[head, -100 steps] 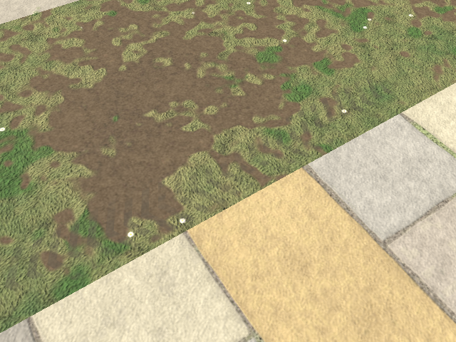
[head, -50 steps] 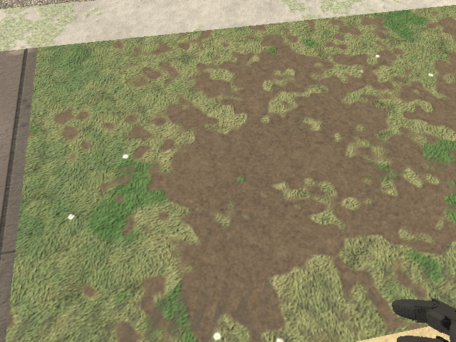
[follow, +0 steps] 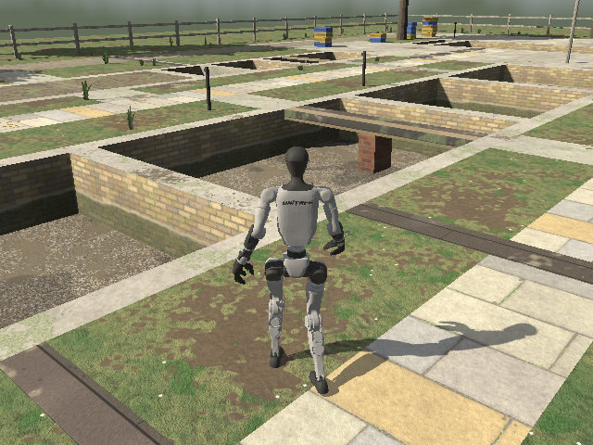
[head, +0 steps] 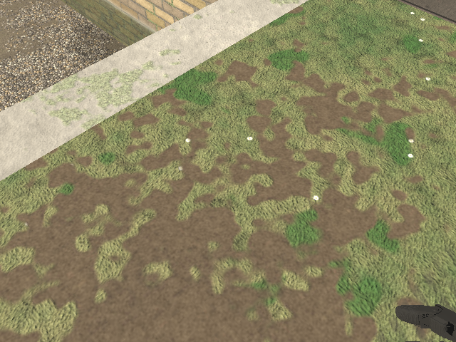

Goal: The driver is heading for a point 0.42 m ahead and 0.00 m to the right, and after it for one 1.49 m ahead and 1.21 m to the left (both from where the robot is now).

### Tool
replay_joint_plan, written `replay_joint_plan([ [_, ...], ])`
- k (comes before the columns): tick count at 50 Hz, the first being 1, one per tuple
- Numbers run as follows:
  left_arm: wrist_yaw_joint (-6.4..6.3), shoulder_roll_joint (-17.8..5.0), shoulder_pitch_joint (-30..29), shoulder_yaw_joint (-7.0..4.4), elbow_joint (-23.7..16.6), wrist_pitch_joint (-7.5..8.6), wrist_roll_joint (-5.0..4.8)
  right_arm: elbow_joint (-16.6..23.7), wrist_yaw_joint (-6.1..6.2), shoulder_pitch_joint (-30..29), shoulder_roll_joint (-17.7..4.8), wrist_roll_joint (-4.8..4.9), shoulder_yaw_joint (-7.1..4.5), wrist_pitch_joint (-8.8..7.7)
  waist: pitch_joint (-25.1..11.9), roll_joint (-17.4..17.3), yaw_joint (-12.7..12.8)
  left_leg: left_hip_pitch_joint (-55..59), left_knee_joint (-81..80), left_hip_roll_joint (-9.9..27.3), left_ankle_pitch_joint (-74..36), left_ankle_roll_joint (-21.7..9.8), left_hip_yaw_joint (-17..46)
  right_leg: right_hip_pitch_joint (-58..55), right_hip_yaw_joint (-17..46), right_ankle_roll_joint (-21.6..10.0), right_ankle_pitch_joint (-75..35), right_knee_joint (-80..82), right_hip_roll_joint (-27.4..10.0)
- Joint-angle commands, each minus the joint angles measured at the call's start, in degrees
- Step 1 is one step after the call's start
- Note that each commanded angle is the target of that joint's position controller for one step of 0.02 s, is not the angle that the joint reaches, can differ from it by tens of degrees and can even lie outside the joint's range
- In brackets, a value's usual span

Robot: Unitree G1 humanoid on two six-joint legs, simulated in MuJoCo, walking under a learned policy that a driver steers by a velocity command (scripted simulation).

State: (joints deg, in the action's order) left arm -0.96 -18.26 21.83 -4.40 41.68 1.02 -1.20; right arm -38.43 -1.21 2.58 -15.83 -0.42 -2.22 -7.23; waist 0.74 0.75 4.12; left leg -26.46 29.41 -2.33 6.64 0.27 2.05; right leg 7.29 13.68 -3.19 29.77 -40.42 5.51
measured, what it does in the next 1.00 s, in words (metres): walks ahead: right foot, then left foot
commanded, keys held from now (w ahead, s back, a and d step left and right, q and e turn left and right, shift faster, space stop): w+e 0.12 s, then w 0.24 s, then w+q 0.64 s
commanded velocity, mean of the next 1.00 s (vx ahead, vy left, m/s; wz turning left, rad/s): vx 0.50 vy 0.00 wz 0.04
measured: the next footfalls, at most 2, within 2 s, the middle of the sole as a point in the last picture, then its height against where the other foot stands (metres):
right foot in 0.46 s outside the picture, level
left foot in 1.00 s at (238, 272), level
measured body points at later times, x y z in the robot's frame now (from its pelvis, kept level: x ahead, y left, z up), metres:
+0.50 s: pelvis +0.26 -0.05 +0.00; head +0.30 -0.07 +0.45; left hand +0.54 +0.13 -0.06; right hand +0.19 -0.33 -0.13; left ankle +0.11 +0.12 -0.70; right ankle +0.35 -0.17 -0.72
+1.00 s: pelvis +0.53 -0.05 +0.00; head +0.56 -0.04 +0.44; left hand +0.52 +0.24 -0.13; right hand +0.76 -0.27 -0.09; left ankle +0.64 +0.05 -0.72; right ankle +0.35 -0.18 -0.71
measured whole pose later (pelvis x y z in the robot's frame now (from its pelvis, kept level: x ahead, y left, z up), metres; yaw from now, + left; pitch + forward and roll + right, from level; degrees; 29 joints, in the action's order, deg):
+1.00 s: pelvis +0.53 -0.05 +0.00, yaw +7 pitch +1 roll -2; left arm -1.1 -16.7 19.4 -4.7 48.3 2.3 -1.2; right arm -39.7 -3.6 3.8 -15.3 1.3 -2.7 -1.5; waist 2.6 -1.4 3.1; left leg -29.7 34.6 1.2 7.4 -6.0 -3.5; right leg -5.8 -16.8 2.5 27.0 -23.9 -3.0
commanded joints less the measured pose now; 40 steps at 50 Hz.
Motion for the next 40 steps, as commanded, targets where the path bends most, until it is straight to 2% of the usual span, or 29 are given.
replay_joint_plan([
  [1,-0.07,-5.4,5.4,0.16,-5.1,1.40,-1.49,-0.1,0.20,17.6,-11.5,0.71,-4.36,0.31,-16.4,-13.4,-7.5,45.3,-12.0,26.3,27.2,-14.4,44.0,36.9,-2.0,2.0,2.6,-33.5,-3.5],
  [2,-0.08,-8.5,-1.6,-0.82,-5.9,1.11,-1.01,0.5,0.54,15.0,-8.3,0.75,-3.47,0.66,-8.8,-8.3,-9.1,38.2,-12.9,23.5,25.2,-11.6,34.2,38.1,-3.5,2.3,-2.9,-34.7,-5.4],
  [3,-0.20,-8.0,-4.7,-0.90,-6.6,0.83,-0.32,0.7,0.62,12.1,-7.4,0.13,-2.93,1.04,-4.7,-4.5,-8.2,31.1,-13.6,21.0,16.9,-10.2,26.6,36.2,-5.3,2.7,-6.8,-33.5,-7.3],
  [4,0.03,-7.3,-6.5,-1.02,-7.4,0.87,0.26,0.2,0.70,10.7,-6.2,-0.10,-2.55,1.22,-1.5,-4.7,-7.3,26.1,-14.7,19.0,10.5,-10.2,21.4,35.3,-5.3,2.9,-9.4,-31.1,-8.8],
  [5,0.47,-6.1,-6.1,-1.01,-7.6,0.72,-0.09,-0.3,0.89,10.1,-5.6,-0.45,-2.28,1.09,-0.7,-6.5,-6.0,22.8,-16.0,17.3,6.5,-9.5,16.9,32.6,-5.6,2.8,-11.0,-29.4,-10.3],
  [6,0.71,-4.9,-5.5,-0.86,-7.6,0.47,-0.51,-0.7,0.95,9.9,-5.1,-0.27,-2.26,0.91,-0.4,-7.6,-5.5,21.3,-17.3,16.2,4.5,-9.5,13.7,31.4,-6.4,2.9,-11.6,-28.1,-10.8],
  [8,0.86,-2.4,-6.5,-0.15,-8.1,0.21,-0.32,-2.2,0.75,11.1,-5.8,0.18,-2.49,0.46,0.4,-6.7,-5.3,19.6,-19.3,16.1,0.5,-11.0,10.1,31.6,-7.3,3.2,-12.2,-24.5,-11.0],
  [10,0.91,-1.1,-8.7,0.48,-8.8,0.37,0.15,-3.6,0.56,12.1,-7.5,0.23,-2.96,0.29,0.9,-5.3,-5.4,20.1,-20.7,16.8,-3.7,-12.6,7.7,32.9,-7.2,3.6,-14.8,-18.8,-11.0],
  [13,1.72,-0.5,-12.6,1.16,-9.3,1.21,0.44,-4.8,0.41,11.9,-8.9,0.76,-3.13,0.71,1.2,-4.3,-6.2,21.0,-21.3,15.5,-8.5,-12.2,2.3,31.5,-9.1,3.6,-23.4,-7.9,-11.0],
  [16,2.76,0.2,-18.7,1.78,-10.5,2.24,0.36,-6.6,0.52,14.7,-10.3,1.60,-3.24,1.44,2.2,-4.1,-8.4,21.5,-21.0,14.8,-9.4,-11.0,-1.0,27.6,-12.7,3.2,-28.9,1.5,-10.0],
  [18,3.18,-0.3,-21.6,1.72,-11.7,2.46,0.02,-8.1,0.49,17.1,-11.3,2.00,-3.38,2.04,2.9,-4.6,-8.9,24.2,-20.3,16.4,-10.3,-10.5,-0.7,26.9,-13.4,2.3,-27.9,4.8,-9.4],
  [20,3.38,-1.4,-22.8,1.29,-12.6,2.75,0.11,-9.3,0.49,18.4,-11.9,2.57,-3.41,2.86,3.3,-5.4,-8.1,26.8,-18.0,17.8,-14.7,-9.9,0.7,24.9,-13.8,0.9,-23.8,8.0,-8.4],
  [21,3.37,-2.5,-20.8,0.75,-12.2,2.94,0.24,-9.7,0.59,18.2,-12.5,2.68,-3.48,3.25,2.2,-5.9,-6.3,27.4,-15.1,17.8,-20.4,-9.3,0.9,21.0,-14.4,0.0,-22.4,9.8,-7.3],
  [22,3.16,-4.1,-15.3,-0.24,-10.6,3.08,0.52,-9.8,0.75,17.2,-12.8,2.89,-3.40,3.54,-1.0,-5.8,-2.5,26.2,-8.7,16.4,-28.2,-8.1,-0.7,12.1,-15.6,-1.2,-23.9,12.7,-5.7],
  [23,2.58,-7.0,-6.7,-1.80,-8.0,2.98,0.87,-9.7,0.88,17.3,-11.6,2.57,-2.79,3.49,-6.6,-5.0,1.7,21.2,1.5,13.5,-29.7,-6.3,-2.6,-1.6,-15.4,-2.6,-25.8,12.7,-5.6],
  [24,1.53,-12.0,4.0,-3.21,-6.3,2.50,1.74,-7.8,0.85,17.2,-7.5,0.64,-1.11,3.06,-16.0,2.3,5.5,8.2,20.3,9.9,-10.5,-3.6,-4.6,-19.6,-2.3,-6.3,-28.6,10.1,-18.3],
  [25,1.44,-14.7,3.8,-3.13,-6.5,2.22,2.35,-7.0,0.65,23.8,-1.8,1.09,0.54,2.14,-23.5,15.6,1.1,-9.3,37.6,1.0,26.9,-0.8,-0.8,-30.7,22.9,-14.0,-17.0,17.8,-30.6],
  [26,1.60,-9.1,3.1,-1.92,-6.6,2.43,1.96,-7.9,0.53,19.9,-8.7,2.66,-1.29,1.76,-19.6,8.6,3.6,-14.2,43.7,3.4,26.4,-1.0,5.3,-26.1,23.0,-12.7,-11.1,21.1,-29.0],
  [27,1.66,-7.0,-0.1,-1.08,-6.0,2.74,1.35,-6.3,0.42,16.0,-10.0,3.50,-1.95,1.68,-11.0,8.0,2.4,-17.6,43.9,5.8,21.4,-1.4,4.0,-19.5,13.7,-10.7,-12.9,22.2,-27.1],
  [28,1.86,-5.1,-3.5,-0.50,-5.7,3.09,1.23,-6.2,0.70,14.1,-9.1,2.97,-1.91,1.86,-7.0,5.2,0.5,-15.9,41.7,8.0,16.5,-1.2,3.1,-12.7,7.5,-9.4,-16.7,24.0,-24.3],
  [29,2.09,-3.5,-6.4,-0.18,-5.4,3.51,1.43,-6.3,0.88,13.8,-8.5,2.20,-2.16,2.31,-4.1,5.5,-1.3,-13.9,39.3,9.3,12.9,-0.9,3.1,-7.3,2.8,-8.7,-20.1,26.1,-22.3],
  [31,2.19,-2.0,-9.1,-0.13,-4.6,4.72,1.94,-7.3,0.96,16.4,-6.2,2.38,-2.08,3.93,-2.7,5.9,-4.1,-8.5,37.9,10.4,8.6,-0.2,3.5,-1.3,-3.5,-8.2,-25.0,30.0,-20.7],
  [33,1.95,-2.3,-9.8,-0.49,-3.3,5.63,1.97,-6.9,1.07,15.7,-4.5,2.30,-1.95,5.08,-0.7,4.1,-5.1,-9.3,36.1,10.5,6.2,0.6,3.9,0.9,-8.4,-8.4,-30.2,32.1,-20.7],
  [36,1.18,-3.4,-8.7,-1.05,-1.3,5.78,2.35,-5.2,0.88,11.7,-3.8,1.91,-1.90,5.42,1.5,2.7,-4.6,-13.0,28.5,10.3,-1.2,1.2,4.7,-0.4,-14.2,-7.9,-33.1,33.3,-20.1],
  [40,0.40,-5.7,-7.2,-1.70,0.4,5.18,1.88,-2.8,-0.70,4.4,-2.5,1.57,-1.07,4.93,3.8,1.4,-2.0,-11.6,15.4,9.3,-9.9,0.3,0.6,-2.2,-20.5,-6.6,-33.5,34.3,-19.8],
])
